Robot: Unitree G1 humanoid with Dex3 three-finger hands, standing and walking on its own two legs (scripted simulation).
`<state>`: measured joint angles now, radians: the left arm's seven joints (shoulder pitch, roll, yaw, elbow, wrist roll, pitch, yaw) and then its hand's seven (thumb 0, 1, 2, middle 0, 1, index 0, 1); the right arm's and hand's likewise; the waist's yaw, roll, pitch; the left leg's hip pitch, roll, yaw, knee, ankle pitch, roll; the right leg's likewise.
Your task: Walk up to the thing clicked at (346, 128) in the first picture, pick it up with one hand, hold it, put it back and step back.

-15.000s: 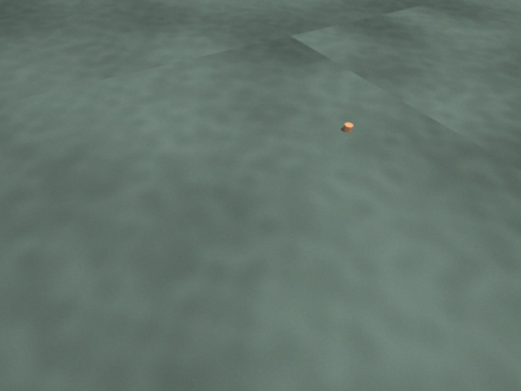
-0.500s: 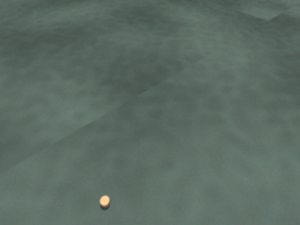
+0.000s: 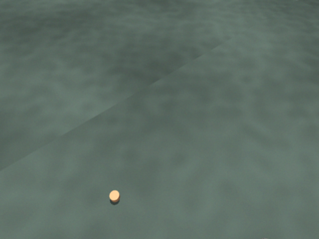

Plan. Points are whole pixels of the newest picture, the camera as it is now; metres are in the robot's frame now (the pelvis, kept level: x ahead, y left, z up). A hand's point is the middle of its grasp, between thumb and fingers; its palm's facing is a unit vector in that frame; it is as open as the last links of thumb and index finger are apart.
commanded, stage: walk up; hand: left
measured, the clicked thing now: (114, 196) +0.45 +0.24 -0.75
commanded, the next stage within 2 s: none
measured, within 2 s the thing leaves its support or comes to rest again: neither
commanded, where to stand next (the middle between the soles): +0.06 +0.01 m, yaw -2 degrees
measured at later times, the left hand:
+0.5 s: hand out of the picture +0.05 +0.27 -0.15, palm faces +0.03 -0.94 -0.34, open 7.4 cm
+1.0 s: hand out of the picture +0.13 +0.26 -0.14, palm faces +0.06 -0.88 -0.47, open 7.4 cm
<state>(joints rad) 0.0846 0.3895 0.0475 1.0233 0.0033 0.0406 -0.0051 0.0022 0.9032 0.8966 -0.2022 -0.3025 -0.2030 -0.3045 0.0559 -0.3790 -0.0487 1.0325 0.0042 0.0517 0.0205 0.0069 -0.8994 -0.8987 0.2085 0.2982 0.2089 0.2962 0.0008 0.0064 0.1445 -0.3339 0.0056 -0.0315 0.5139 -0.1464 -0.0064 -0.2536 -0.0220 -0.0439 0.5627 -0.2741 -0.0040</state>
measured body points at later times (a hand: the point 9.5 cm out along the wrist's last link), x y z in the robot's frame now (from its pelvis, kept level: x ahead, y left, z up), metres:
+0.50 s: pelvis +0.00 +0.00 +0.00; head +0.00 +0.02 +0.45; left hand +0.05 +0.32 -0.12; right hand +0.02 -0.31 -0.11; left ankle -0.09 +0.13 -0.73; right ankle +0.04 -0.12 -0.69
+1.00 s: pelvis +0.00 -0.01 -0.03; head +0.07 -0.04 +0.41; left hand +0.13 +0.31 -0.11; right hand +0.11 -0.33 -0.17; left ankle -0.05 +0.15 -0.67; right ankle +0.18 -0.13 -0.73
